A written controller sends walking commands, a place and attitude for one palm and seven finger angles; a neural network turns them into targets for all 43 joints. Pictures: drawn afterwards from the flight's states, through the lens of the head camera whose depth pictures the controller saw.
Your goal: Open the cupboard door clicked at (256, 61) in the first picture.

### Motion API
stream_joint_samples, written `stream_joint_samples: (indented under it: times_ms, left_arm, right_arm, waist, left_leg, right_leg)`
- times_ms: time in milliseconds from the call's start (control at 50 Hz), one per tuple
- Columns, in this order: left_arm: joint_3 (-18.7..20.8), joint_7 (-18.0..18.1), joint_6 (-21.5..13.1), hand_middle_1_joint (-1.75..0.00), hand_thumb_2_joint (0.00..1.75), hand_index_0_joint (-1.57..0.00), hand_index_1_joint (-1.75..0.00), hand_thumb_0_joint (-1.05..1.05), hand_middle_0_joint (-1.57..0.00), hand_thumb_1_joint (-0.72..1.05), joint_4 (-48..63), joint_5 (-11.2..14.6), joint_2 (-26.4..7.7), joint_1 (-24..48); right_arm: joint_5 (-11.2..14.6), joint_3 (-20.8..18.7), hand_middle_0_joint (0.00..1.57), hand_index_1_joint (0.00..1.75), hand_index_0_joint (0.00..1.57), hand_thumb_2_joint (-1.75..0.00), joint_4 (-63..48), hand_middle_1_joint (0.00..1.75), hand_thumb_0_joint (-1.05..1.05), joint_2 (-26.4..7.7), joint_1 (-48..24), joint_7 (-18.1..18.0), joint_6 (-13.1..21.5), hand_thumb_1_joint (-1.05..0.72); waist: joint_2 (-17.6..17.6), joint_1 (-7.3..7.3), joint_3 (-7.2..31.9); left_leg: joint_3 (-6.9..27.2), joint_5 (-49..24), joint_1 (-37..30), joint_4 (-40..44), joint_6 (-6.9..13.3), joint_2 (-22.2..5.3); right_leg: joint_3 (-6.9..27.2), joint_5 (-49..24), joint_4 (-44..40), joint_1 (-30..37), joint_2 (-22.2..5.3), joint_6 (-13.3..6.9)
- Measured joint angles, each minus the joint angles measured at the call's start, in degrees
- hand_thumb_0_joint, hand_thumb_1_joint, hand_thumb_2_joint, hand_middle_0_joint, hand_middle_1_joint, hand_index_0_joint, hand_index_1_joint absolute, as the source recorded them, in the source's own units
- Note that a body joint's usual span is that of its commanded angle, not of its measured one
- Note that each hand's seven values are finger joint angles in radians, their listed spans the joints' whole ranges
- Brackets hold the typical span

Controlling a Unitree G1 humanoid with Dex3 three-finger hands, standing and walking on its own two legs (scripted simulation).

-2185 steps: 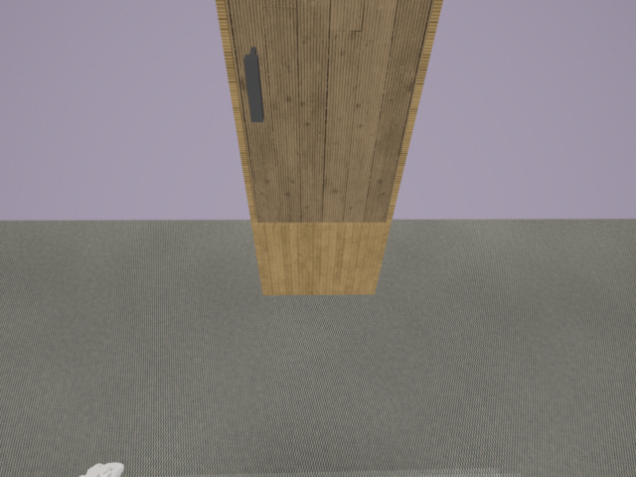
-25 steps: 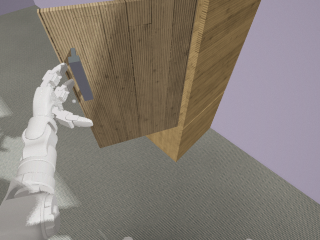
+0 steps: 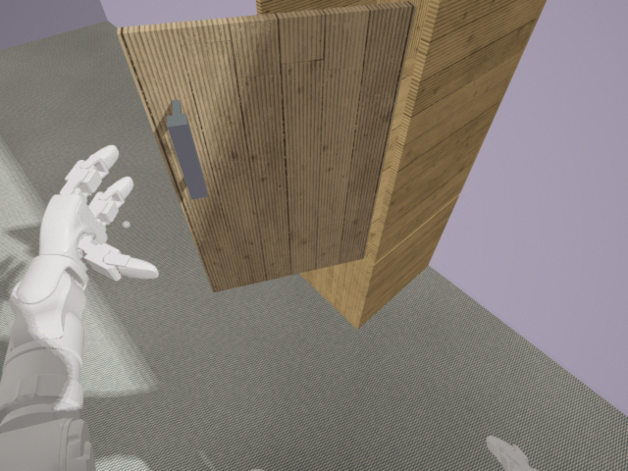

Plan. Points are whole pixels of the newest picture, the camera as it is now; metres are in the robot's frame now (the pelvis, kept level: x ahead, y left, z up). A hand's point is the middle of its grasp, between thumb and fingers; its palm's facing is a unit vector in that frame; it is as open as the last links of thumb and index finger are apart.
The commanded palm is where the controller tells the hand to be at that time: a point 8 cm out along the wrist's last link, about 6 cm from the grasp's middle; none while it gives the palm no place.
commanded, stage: draw the hand back to the body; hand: left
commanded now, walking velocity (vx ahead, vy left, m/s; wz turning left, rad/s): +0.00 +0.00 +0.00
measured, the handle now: (187, 150) +0.52 +0.21 +0.12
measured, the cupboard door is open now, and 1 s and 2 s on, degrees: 63 63 63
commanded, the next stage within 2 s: step back with the hand held close in 1.60 s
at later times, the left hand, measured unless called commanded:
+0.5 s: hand (84, 265) +0.30 +0.26 +0.14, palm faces +0.08 -1.00 -0.02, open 16.3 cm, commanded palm +0.27 +0.30 +0.15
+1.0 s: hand (43, 301) +0.24 +0.26 +0.16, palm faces +0.44 -0.83 -0.34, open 11.8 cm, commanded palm +0.19 +0.30 +0.18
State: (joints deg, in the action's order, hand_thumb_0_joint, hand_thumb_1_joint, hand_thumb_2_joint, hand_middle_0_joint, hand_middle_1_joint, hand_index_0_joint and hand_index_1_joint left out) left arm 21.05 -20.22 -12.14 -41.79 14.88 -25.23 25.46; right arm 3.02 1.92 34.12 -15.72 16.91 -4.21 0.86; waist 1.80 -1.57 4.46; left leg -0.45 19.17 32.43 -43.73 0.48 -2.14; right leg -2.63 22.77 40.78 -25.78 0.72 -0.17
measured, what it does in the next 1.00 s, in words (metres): stands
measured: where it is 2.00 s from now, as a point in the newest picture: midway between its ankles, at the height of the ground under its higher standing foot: outside the picture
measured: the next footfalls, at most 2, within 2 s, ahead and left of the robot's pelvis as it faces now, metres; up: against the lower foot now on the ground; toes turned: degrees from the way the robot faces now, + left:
none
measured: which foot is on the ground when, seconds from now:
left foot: down 0.00-1.00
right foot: down 0.00-1.00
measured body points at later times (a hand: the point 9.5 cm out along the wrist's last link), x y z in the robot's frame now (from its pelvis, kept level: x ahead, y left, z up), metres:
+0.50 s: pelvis +0.00 +0.00 +0.01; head +0.00 -0.01 +0.46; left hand +0.29 +0.31 +0.14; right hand +0.16 -0.24 -0.08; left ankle +0.03 +0.11 -0.71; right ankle -0.03 -0.12 -0.71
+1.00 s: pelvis +0.01 -0.01 +0.03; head -0.01 -0.03 +0.48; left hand +0.22 +0.30 +0.18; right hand +0.19 -0.23 -0.06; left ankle +0.03 +0.11 -0.71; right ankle -0.03 -0.12 -0.71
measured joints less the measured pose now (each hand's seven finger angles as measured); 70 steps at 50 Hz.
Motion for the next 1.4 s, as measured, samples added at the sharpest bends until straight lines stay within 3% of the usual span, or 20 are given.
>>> stream_joint_samples:
  times_ms: [100,300,540,620,680,780,900,1260,1400]
  left_arm:
    - [-0.7,-0.6,0.3,-0.30,0.30,-0.15,-0.30,-0.02,-0.15,-0.50,0.4,0.0,0.3,1.1]
    - [1.3,-1.2,4.6,-0.30,0.30,-0.15,-0.30,-0.02,-0.15,-0.50,11.7,2.2,1.3,-9.6]
    - [0.8,-2.0,9.6,-0.30,0.32,-0.15,-0.30,-0.02,-0.15,-0.47,25.3,4.8,2.5,-19.9]
    - [-2.2,10.0,8.6,-0.30,0.35,-0.16,-0.30,-0.02,-0.16,-0.40,30.9,-2.7,3.2,-23.8]
    - [-3.6,17.7,8.3,-0.30,0.38,-0.16,-0.30,-0.02,-0.16,-0.32,35.4,-6.4,4.8,-27.7]
    - [-4.6,24.0,7.7,-0.30,0.45,-0.17,-0.30,-0.01,-0.16,-0.16,40.0,-9.6,6.4,-31.8]
    - [-4.1,26.2,7.4,-0.30,0.53,-0.18,-0.30,-0.01,-0.17,0.04,43.9,-10.8,6.6,-35.6]
    - [-2.3,26.2,7.0,-0.31,0.80,-0.20,-0.30,0.00,-0.20,0.66,58.8,-11.2,6.5,-50.4]
    - [-2.2,26.5,6.7,-0.31,0.87,-0.21,-0.30,0.01,-0.21,0.82,58.6,-11.3,6.7,-49.8]
  right_arm:
    - [-0.1,0.4,0.20,0.30,0.21,-0.90,0.4,0.30,0.00,0.1,-0.7,0.0,0.5,-0.91]
    - [0.4,0.8,0.20,0.30,0.21,-0.90,-1.2,0.30,0.01,0.5,0.1,0.3,1.6,-0.91]
    - [0.9,0.9,0.20,0.30,0.21,-0.90,-1.1,0.30,0.01,0.0,-2.3,-1.1,5.2,-0.91]
    - [-0.3,0.9,0.20,0.30,0.21,-0.90,0.0,0.30,0.01,0.5,-4.6,-1.7,6.2,-0.91]
    - [-0.9,1.1,0.20,0.30,0.21,-0.90,0.7,0.30,0.01,1.1,-5.8,-2.0,5.9,-0.91]
    - [-1.7,1.0,0.20,0.30,0.21,-0.90,2.1,0.30,0.01,1.8,-6.5,-2.2,5.1,-0.90]
    - [-2.3,0.7,0.20,0.30,0.21,-0.90,3.3,0.30,0.01,2.3,-6.6,-1.9,4.2,-0.90]
    - [-3.2,-1.1,0.20,0.30,0.21,-0.90,2.9,0.30,0.01,2.2,-5.8,-0.8,4.1,-0.90]
    - [-3.3,-1.2,0.20,0.30,0.21,-0.90,3.2,0.30,0.01,2.4,-6.4,-1.2,4.3,-0.91]
  waist:
    - [0.0,0.36,-0.1]
    - [0.5,0.71,0.3]
    - [1.2,3.11,-0.1]
    - [1.4,3.51,-1.8]
    - [1.2,3.77,-2.8]
    - [1.1,4.48,-4.3]
    - [1.4,4.88,-5.4]
    - [2.1,5.31,-5.4]
    - [2.1,5.98,-5.8]
  left_leg:
    - [0.4,-0.3,0.2,-0.1,-0.1,0.1]
    - [-0.8,-0.6,-4.0,2.5,-0.1,0.0]
    - [0.1,-1.8,-8.5,5.0,-0.2,0.5]
    - [0.0,-3.4,-11.8,8.3,-0.4,0.6]
    - [-0.4,-5.0,-14.8,11.9,-0.3,0.8]
    - [-0.8,-6.9,-19.4,16.7,-0.3,1.0]
    - [-1.4,-8.1,-23.6,20.4,-0.4,1.1]
    - [-1.9,-7.4,-26.6,21.8,-0.7,0.7]
    - [-1.5,-7.4,-26.6,21.6,-0.7,0.8]
  right_leg:
    - [-0.4,-0.1,0.1,-0.1,-0.1,-0.1]
    - [0.8,-0.6,-1.9,3.3,0.0,0.0]
    - [-0.1,-1.4,-4.5,8.3,-0.4,-0.2]
    - [0.0,-3.1,-7.8,11.5,-0.4,-0.1]
    - [0.3,-4.7,-11.1,14.3,-0.4,-0.2]
    - [0.6,-6.6,-15.7,18.7,-0.6,-0.2]
    - [1.1,-7.9,-19.2,22.5,-0.6,-0.2]
    - [1.7,-7.8,-21.3,25.7,-0.3,-0.3]
    - [1.3,-7.6,-21.1,25.8,-0.4,-0.3]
